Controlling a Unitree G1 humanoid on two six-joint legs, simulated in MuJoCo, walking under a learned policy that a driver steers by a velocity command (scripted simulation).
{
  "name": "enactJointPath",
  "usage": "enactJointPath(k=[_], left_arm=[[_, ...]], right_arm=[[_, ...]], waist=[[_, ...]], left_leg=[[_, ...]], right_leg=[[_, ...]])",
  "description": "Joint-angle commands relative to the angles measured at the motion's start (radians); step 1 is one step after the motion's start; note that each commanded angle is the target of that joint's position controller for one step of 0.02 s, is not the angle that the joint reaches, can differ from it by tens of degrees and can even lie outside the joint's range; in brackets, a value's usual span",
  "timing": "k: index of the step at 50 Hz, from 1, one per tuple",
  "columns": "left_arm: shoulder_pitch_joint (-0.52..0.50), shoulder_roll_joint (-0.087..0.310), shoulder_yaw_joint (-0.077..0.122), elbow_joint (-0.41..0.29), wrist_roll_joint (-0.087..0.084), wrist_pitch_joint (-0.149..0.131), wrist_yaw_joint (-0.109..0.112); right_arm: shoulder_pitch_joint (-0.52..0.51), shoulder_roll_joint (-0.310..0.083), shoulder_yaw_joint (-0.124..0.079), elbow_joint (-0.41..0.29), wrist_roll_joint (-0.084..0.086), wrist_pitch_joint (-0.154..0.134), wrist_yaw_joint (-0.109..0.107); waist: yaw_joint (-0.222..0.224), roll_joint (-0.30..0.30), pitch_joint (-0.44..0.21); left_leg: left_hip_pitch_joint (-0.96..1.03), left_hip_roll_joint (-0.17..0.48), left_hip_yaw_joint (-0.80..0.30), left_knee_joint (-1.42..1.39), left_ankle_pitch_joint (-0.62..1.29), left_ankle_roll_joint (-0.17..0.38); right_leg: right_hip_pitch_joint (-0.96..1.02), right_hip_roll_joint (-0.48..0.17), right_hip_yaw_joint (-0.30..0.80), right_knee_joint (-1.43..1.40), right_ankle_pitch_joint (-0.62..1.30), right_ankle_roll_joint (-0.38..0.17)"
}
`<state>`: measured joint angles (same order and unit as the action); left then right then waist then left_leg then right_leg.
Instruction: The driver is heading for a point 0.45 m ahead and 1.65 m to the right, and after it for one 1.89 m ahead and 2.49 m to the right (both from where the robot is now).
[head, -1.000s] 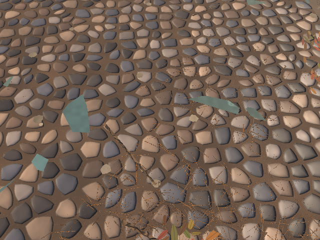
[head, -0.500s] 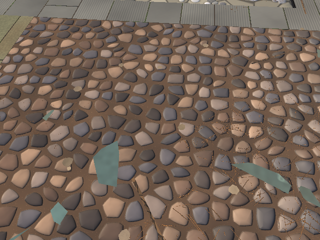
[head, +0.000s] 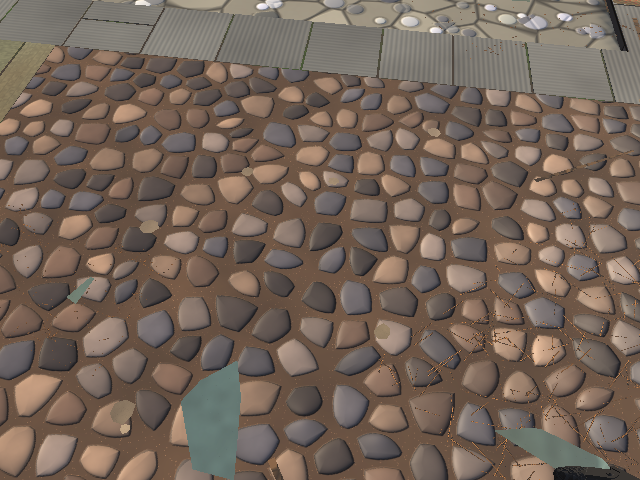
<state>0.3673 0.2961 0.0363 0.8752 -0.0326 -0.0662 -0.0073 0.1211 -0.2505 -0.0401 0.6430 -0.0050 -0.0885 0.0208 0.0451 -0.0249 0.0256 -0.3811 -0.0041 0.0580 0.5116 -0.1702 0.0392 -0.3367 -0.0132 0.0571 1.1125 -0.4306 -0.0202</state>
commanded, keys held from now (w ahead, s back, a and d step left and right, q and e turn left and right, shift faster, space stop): w+e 1.00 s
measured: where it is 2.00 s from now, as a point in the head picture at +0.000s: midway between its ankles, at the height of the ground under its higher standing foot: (556, 315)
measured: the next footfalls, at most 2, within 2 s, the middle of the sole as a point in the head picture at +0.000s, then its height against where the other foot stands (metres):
right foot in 0.42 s outside the picture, level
left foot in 0.92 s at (384, 377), level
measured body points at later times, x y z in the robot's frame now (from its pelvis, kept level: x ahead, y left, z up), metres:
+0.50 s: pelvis +0.25 -0.07 -0.01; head +0.29 -0.09 +0.43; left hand +0.50 +0.13 -0.10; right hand +0.24 -0.37 -0.14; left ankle +0.12 +0.11 -0.65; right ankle +0.32 -0.16 -0.73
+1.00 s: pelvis +0.54 -0.13 -0.01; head +0.56 -0.14 +0.44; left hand +0.74 +0.08 -0.12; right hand +0.56 -0.45 -0.08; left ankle +0.66 -0.08 -0.73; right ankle +0.35 -0.16 -0.66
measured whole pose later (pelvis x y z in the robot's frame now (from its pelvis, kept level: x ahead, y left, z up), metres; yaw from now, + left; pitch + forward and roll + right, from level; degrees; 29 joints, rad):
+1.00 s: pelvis +0.54 -0.13 -0.01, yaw -34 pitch +2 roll +1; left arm 0.36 0.30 0.07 0.74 -0.03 -0.03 0.02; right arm 0.09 -0.27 -0.05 0.70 -0.01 -0.12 0.02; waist 0.04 -0.03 0.01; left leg -0.41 -0.04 0.01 0.54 -0.16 0.02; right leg -0.29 0.07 0.16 1.07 -0.48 -0.03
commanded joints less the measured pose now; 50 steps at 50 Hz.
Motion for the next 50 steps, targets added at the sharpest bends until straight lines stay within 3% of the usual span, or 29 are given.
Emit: enactJointPath(k=[1,3,6,11,16,19,20,21,22,23,24,25,26,27,28,31,36,40,43,45,46,47,48,49,50], left_arm=[[-0.049,0.103,0.036,-0.092,0.003,-0.005,0.005],[-0.026,0.057,0.032,-0.086,0.001,0.019,0.006],[-0.081,0.045,0.035,-0.115,0.007,0.035,0.008],[-0.23,0.02,0.024,-0.163,0.013,0.024,-0.023],[-0.362,0.028,0.022,-0.24,0.012,0.025,-0.049],[-0.308,0.067,0.044,-0.257,0.013,0.032,-0.056],[-0.201,0.099,0.065,-0.236,0.01,0.035,-0.054],[-0.033,0.16,0.1,-0.191,0.008,0.038,-0.041],[0.086,0.263,0.13,-0.168,0.004,0.049,-0.017],[0.023,0.32,0.128,-0.204,0.004,0.034,-0.022],[0.036,0.224,0.102,-0.214,0.01,0.021,-0.03],[0.007,0.18,0.089,-0.209,0.015,0.009,-0.03],[-0.056,0.153,0.08,-0.215,0.013,0.004,-0.03],[-0.115,0.116,0.069,-0.227,0.016,0.002,-0.025],[-0.143,0.106,0.063,-0.244,0.027,0.003,-0.02],[-0.132,0.13,0.07,-0.242,0.024,-0.004,-0.005],[-0.064,0.151,0.077,-0.215,0.012,0.007,0.019],[-0.006,0.154,0.079,-0.189,0.004,0.018,0.024],[-0.01,0.151,0.081,-0.187,0.007,0.026,0.03],[-0.037,0.121,0.072,-0.198,0.01,0.03,0.028],[-0.043,0.066,0.051,-0.215,0.022,0.027,0.022],[0.084,-0.001,0.031,-0.241,0.002,0.018,0.024],[0.107,0.075,0.037,-0.233,-0.011,0.014,0.026],[0.018,0.15,0.057,-0.23,-0.01,0.019,0.025],[-0.05,0.156,0.061,-0.243,0.002,0.025,0.026]], right_arm=[[0.122,-0.099,-0.037,0.004,-0.006,-0.013,-0.002],[0.096,-0.096,-0.042,0.024,-0.006,-0.03,0.0],[0.098,-0.121,-0.054,0.058,-0.012,-0.04,-0.009],[0.129,-0.162,-0.066,0.096,-0.005,-0.026,-0.027],[0.199,-0.2,-0.082,0.143,0.02,0.006,-0.033],[0.178,-0.24,-0.092,0.144,0.03,0.028,-0.04],[0.163,-0.247,-0.093,0.141,0.033,0.038,-0.043],[0.158,-0.232,-0.085,0.135,0.034,0.041,-0.047],[0.19,-0.157,-0.056,0.11,-0.004,0.03,-0.047],[0.241,-0.066,-0.023,0.056,-0.007,-0.003,-0.034],[0.122,-0.166,-0.042,0.047,0.03,-0.038,-0.019],[0.058,-0.176,-0.043,0.024,0.053,-0.054,-0.014],[0.056,-0.162,-0.041,0.034,0.036,-0.058,-0.022],[0.061,-0.174,-0.05,0.044,0.008,-0.052,-0.029],[0.08,-0.174,-0.053,0.047,0.001,-0.04,-0.027],[0.078,-0.139,-0.048,0.042,-0.011,-0.013,-0.028],[-0.105,-0.092,-0.026,-0.006,-0.006,-0.013,-0.02],[-0.191,-0.116,-0.03,-0.034,0.012,-0.03,0.0],[-0.157,-0.152,-0.045,-0.032,0.015,-0.043,0.008],[-0.014,-0.181,-0.065,0.004,0.009,-0.052,0.0],[0.122,-0.225,-0.08,0.018,-0.009,-0.056,-0.009],[0.238,-0.313,-0.101,0.043,-0.026,-0.045,-0.011],[0.245,-0.25,-0.089,0.052,0.001,-0.038,-0.003],[0.194,-0.173,-0.068,0.037,0.007,-0.032,-0.007],[0.144,-0.148,-0.058,0.031,0.001,-0.022,-0.011]], waist=[[-0.065,0.129,-0.067],[-0.035,0.12,-0.041],[-0.028,0.091,-0.002],[-0.077,0.068,0.037],[-0.116,0.064,0.074],[-0.059,0.11,0.004],[0.006,0.113,-0.058],[0.091,0.087,-0.146],[0.104,-0.101,-0.233],[0.003,-0.265,-0.37],[0.081,-0.1,-0.361],[0.069,-0.072,-0.227],[0.016,0.02,-0.138],[-0.02,0.014,-0.103],[-0.048,-0.01,-0.087],[-0.064,-0.006,-0.068],[0.002,-0.047,-0.025],[0.034,-0.063,-0.014],[0.004,-0.095,-0.02],[-0.074,-0.103,-0.079],[-0.136,-0.034,-0.206],[-0.104,0.251,-0.352],[-0.103,0.317,-0.339],[-0.127,0.199,-0.198],[-0.119,0.126,-0.116]], left_leg=[[0.321,0.277,-0.295,-0.297,0.069,0.165],[0.242,0.268,-0.211,-0.353,0.136,0.17],[0.235,0.269,-0.105,-0.383,0.228,0.17],[0.277,0.246,0.048,-0.395,0.248,0.135],[0.441,0.298,0.099,-0.334,0.309,0.111],[0.492,0.3,0.142,-0.153,0.725,0.077],[0.47,0.28,0.164,0.003,0.846,0.059],[0.358,0.236,0.188,0.229,0.795,0.022],[0.068,0.17,0.186,0.566,0.257,-0.03],[-0.304,-0.047,-0.005,0.873,-0.428,-0.079],[-0.412,0.006,-0.161,0.908,-0.387,-0.052],[-0.451,0.044,-0.145,0.86,-0.303,-0.027],[-0.402,0.09,-0.143,0.765,-0.226,-0.023],[-0.331,0.119,-0.143,0.681,-0.183,-0.031],[-0.269,0.131,-0.147,0.65,-0.152,-0.038],[-0.231,0.117,-0.12,0.533,-0.086,-0.082],[-0.193,0.052,-0.108,0.169,0.205,-0.112],[-0.137,0.015,-0.127,0.025,0.245,-0.096],[-0.082,0.009,-0.145,-0.024,0.137,-0.06],[0.124,0.009,-0.119,-0.083,0.119,-0.014],[0.366,0.139,-0.232,-0.059,0.085,0.046],[0.728,0.374,-0.649,-0.116,-0.099,0.203],[0.74,0.439,-0.872,-0.199,-0.346,0.233],[0.618,0.396,-0.735,-0.223,-0.39,0.189],[0.496,0.354,-0.587,-0.229,-0.283,0.154]], right_leg=[[-0.324,-0.111,0.05,0.066,0.119,0.011],[-0.28,-0.117,0.045,0.045,0.158,0.023],[-0.345,-0.121,0.065,-0.038,0.267,0.038],[-0.329,-0.105,-0.002,-0.317,0.491,0.024],[-0.369,-0.087,-0.066,-0.45,0.398,-0.024],[-0.224,-0.005,-0.15,-0.466,0.245,-0.08],[-0.081,0.043,-0.178,-0.488,0.229,-0.107],[0.176,0.083,-0.166,-0.55,0.289,-0.146],[0.472,-0.11,0.14,-0.562,0.354,-0.218],[0.729,-0.317,0.734,-0.746,0.124,-0.425],[0.716,-0.318,0.725,-0.831,0.078,-0.376],[0.604,-0.285,0.578,-0.829,0.133,-0.335],[0.446,-0.239,0.46,-0.826,0.246,-0.298],[0.331,-0.202,0.374,-0.835,0.348,-0.278],[0.254,-0.179,0.337,-0.856,0.411,-0.274],[0.153,-0.146,0.259,-0.889,0.546,-0.283],[0.1,-0.073,0.187,-0.877,0.444,-0.215],[0.144,-0.104,0.266,-0.823,0.35,-0.196],[0.214,-0.134,0.353,-0.738,0.353,-0.174],[0.193,-0.083,0.344,-0.611,0.431,-0.134],[0.096,-0.026,0.279,-0.374,0.365,-0.099],[-0.249,0.125,0.136,-0.029,-0.017,-0.021],[-0.42,0.067,0.136,0.142,-0.16,-0.006],[-0.465,0.02,0.137,0.199,-0.071,0.001],[-0.445,-0.016,0.096,0.194,0.004,0.006]])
